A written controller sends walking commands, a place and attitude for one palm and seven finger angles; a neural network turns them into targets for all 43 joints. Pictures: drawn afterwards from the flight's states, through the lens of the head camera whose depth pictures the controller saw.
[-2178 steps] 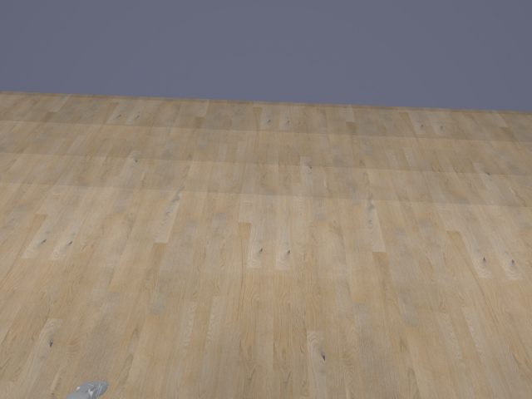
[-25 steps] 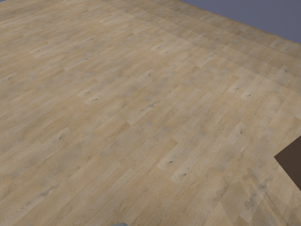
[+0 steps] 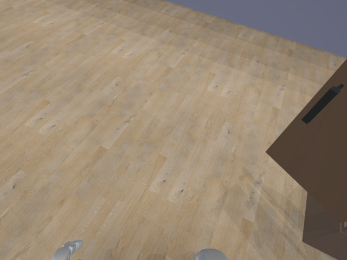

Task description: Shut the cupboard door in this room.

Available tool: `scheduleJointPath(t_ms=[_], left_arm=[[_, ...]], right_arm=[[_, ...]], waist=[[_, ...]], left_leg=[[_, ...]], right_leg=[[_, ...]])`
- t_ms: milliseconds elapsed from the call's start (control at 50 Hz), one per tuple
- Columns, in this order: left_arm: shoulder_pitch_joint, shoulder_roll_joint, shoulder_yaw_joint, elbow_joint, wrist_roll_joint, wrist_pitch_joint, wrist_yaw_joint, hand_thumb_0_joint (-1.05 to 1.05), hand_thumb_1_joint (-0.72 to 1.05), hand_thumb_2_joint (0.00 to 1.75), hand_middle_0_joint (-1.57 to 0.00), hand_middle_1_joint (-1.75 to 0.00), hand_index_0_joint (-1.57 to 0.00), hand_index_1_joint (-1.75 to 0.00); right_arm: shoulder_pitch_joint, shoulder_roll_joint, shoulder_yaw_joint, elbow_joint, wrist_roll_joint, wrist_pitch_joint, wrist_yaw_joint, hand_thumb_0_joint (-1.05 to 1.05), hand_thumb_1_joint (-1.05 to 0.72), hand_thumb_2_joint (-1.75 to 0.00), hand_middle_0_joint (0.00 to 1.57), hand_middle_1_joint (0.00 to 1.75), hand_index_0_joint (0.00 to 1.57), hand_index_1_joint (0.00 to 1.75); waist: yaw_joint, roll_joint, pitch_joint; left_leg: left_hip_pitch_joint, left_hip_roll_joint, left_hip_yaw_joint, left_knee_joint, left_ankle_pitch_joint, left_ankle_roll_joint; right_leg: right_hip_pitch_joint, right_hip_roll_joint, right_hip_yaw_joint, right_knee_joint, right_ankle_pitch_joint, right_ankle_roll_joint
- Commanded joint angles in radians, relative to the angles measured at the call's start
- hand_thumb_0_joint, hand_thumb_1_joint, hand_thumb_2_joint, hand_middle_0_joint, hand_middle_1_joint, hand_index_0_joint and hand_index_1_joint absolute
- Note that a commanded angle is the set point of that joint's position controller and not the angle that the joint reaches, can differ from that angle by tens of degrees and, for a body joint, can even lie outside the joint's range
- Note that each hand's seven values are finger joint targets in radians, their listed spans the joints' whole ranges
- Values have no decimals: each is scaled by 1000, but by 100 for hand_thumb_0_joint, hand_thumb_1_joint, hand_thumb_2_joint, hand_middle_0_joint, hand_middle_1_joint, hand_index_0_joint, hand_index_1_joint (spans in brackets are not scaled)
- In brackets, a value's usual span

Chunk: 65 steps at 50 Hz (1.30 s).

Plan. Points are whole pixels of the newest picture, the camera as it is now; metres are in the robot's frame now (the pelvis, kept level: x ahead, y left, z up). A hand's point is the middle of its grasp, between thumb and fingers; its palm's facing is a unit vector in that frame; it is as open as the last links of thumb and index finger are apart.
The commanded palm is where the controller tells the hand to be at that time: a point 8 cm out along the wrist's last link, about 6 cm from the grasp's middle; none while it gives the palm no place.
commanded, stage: turn to face it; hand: left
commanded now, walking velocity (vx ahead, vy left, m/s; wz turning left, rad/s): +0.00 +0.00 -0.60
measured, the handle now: (322, 104) +0.63 -0.48 -0.03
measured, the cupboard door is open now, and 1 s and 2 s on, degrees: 62 62 62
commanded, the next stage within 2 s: take the last steps up to it in 1.38 s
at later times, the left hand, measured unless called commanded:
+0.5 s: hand (112, 256) +0.14 +0.16 -0.18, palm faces -0.26 -0.95 -0.20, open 7.4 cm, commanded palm none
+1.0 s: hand (149, 228) +0.21 +0.07 -0.15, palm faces -0.54 -0.79 -0.28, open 7.4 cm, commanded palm none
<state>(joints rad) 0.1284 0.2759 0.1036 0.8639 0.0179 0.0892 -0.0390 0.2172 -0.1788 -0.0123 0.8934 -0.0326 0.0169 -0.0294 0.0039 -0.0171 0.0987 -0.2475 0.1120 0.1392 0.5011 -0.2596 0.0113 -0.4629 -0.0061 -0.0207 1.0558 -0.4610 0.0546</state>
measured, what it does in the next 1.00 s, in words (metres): steps on the spot, turning right: right foot, then left foot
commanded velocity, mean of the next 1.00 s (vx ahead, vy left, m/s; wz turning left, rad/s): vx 0.00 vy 0.00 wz -0.58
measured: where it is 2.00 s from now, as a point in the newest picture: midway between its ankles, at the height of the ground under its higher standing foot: outside the picture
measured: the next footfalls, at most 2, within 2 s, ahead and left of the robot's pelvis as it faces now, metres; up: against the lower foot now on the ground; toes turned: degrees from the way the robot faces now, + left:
right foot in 0.18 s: +0.01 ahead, -0.16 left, +0.00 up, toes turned -12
left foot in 0.50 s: +0.11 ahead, +0.09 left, +0.00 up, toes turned -14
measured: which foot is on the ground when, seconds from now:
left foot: down 0.00-0.18, up 0.20-0.48, down 0.50-0.88, up 0.90-1.00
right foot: up 0.00-0.16, down 0.18-0.50, up 0.52-0.88, down 0.90-1.00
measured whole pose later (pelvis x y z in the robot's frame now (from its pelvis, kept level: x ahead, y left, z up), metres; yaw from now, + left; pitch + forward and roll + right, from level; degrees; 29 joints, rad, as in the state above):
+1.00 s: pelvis +0.00 -0.03 -0.01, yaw -35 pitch +1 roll +0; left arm 0.14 0.21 0.06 0.87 0.02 0.04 -0.01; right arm 0.22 -0.28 -0.06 0.94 -0.02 0.08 -0.02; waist -0.02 0.07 0.09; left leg -0.46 0.11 0.07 1.05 -0.49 -0.08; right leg -0.27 0.01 -0.03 0.57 -0.32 -0.02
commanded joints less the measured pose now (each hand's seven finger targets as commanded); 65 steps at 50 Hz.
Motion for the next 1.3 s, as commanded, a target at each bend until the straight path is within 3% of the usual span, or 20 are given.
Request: scheduleJointPath(t_ms=[0,120,140,160,180,280,440,460,480,500,600,820,840,860,880,980,1180,1200,1240,1280], left_arm=[[-48,20,-8,-95,2,-23,-4,0,90,90,-20,-30,-20,-30],[45,56,-4,-75,6,-48,3,0,90,90,-20,-30,-20,-30],[108,117,8,-54,11,-58,11,0,90,90,-20,-30,-20,-30],[149,218,27,-44,18,-68,25,0,90,90,-20,-30,-20,-30],[199,243,24,-32,3,-66,33,0,90,90,-20,-30,-20,-30],[22,147,9,-81,6,-64,52,0,90,90,-20,-30,-20,-30],[-8,153,16,-73,3,-50,41,0,90,90,-20,-30,-20,-30],[0,107,5,-85,-6,-42,36,0,90,90,-20,-30,-20,-30],[42,45,-5,-101,-14,-37,26,0,90,90,-20,-30,-20,-30],[39,69,-4,-106,-3,-40,21,0,90,90,-20,-30,-20,-30],[13,47,5,-64,3,-29,-5,0,90,90,-20,-30,-20,-30],[28,44,-10,-56,3,-48,0,0,90,90,-20,-30,-20,-30],[100,92,2,-37,7,-54,7,0,90,90,-20,-30,-20,-30],[148,197,21,-23,16,-67,21,0,90,90,-20,-30,-20,-30],[189,242,23,-9,4,-67,31,0,90,90,-20,-30,-20,-30],[24,131,1,-51,2,-71,53,0,90,90,-20,-30,-20,-30],[12,137,7,-33,2,-62,50,0,90,90,-20,-30,-20,-30],[16,109,0,-35,-4,-58,47,0,90,90,-20,-30,-20,-30],[74,27,-16,-52,-11,-52,37,0,90,90,-20,-30,-20,-30],[29,53,-5,-39,3,-41,34,0,90,90,-20,-30,-20,-30]], right_arm=[[57,-236,-73,-41,0,-19,-9,0,-90,-90,20,30,20,30],[33,-260,-93,-40,10,-9,7,0,-90,-90,20,30,20,30],[26,-229,-88,-51,18,-7,13,0,-90,-90,20,30,20,30],[-21,-144,-66,-103,21,-5,16,0,-90,-90,20,30,20,30],[-59,-165,-56,-122,19,12,8,0,-90,-90,20,30,20,30],[-30,-158,-55,-79,19,14,6,0,-90,-90,20,30,20,30],[79,-152,-55,-66,26,-8,0,0,-90,-90,20,30,20,30],[110,-207,-62,-58,19,-20,-4,0,-90,-90,20,30,20,30],[124,-312,-80,-66,3,-25,-7,0,-90,-90,20,30,20,30],[124,-336,-80,-83,0,-20,-8,0,-90,-90,20,30,20,30],[8,-237,-57,-94,-3,-26,-15,0,-90,-90,20,30,20,30],[54,-263,-88,-38,8,-9,7,0,-90,-90,20,30,20,30],[33,-247,-87,-46,15,-7,12,0,-90,-90,20,30,20,30],[-6,-165,-69,-86,22,-4,16,0,-90,-90,20,30,20,30],[-61,-164,-57,-119,19,10,12,0,-90,-90,20,30,20,30],[-15,-160,-55,-54,16,16,8,0,-90,-90,20,30,20,30],[69,-132,-46,-30,23,-4,1,0,-90,-90,20,30,20,30],[94,-157,-48,-21,21,-13,-2,0,-90,-90,20,30,20,30],[117,-294,-69,-37,2,-19,-8,0,-90,-90,20,30,20,30],[86,-261,-62,-34,-6,-21,-20,0,-90,-90,20,30,20,30]], waist=[[-39,214,-131],[3,172,-170],[37,35,-193],[64,-274,-159],[92,-207,-154],[-9,-128,-162],[-54,-125,-156],[-62,22,-174],[-54,324,-180],[-63,299,-175],[-11,172,-119],[-12,203,-163],[30,103,-182],[60,-215,-164],[90,-235,-148],[-7,-146,-155],[-39,-124,-153],[-46,-60,-159],[-37,310,-171],[-39,251,-135]], left_leg=[[150,244,-112,-146,390,123],[65,222,-15,56,343,31],[-63,166,31,188,169,-26],[-347,5,78,409,-342,-85],[-363,-18,-57,575,-391,-82],[-312,-11,-117,589,-177,-103],[39,-83,-90,10,18,-81],[141,17,-197,-137,29,-48],[204,270,-460,-217,87,58],[113,389,-531,-243,48,148],[90,228,-203,-181,273,111],[57,233,-24,13,324,42],[-45,194,9,122,193,-9],[-288,48,88,325,-231,-78],[-368,-17,-23,529,-398,-87],[-338,-5,-119,611,-154,-104],[-10,-84,-86,34,15,-77],[107,-48,-112,-84,96,-61],[156,308,-463,-191,310,123],[71,307,-442,-209,322,167]], right_leg=[[9,-23,-34,-152,14,0],[293,7,-82,-592,262,-46],[441,-96,34,-682,390,-85],[538,-343,361,-719,683,-193],[442,-405,391,-706,781,-270],[347,-235,233,-654,701,-240],[133,-159,315,-576,471,-166],[38,-70,250,-481,318,-110],[-105,72,99,-254,-38,-45],[-93,45,62,-30,-178,-37],[-97,-23,25,95,2,1],[254,15,-95,-551,208,-44],[397,-47,-12,-668,307,-71],[514,-294,304,-747,533,-164],[437,-401,405,-734,719,-260],[365,-225,214,-669,719,-235],[216,-174,291,-605,544,-192],[137,-127,262,-553,473,-147],[-24,57,49,-230,-96,-50],[-59,19,94,56,-112,-37]])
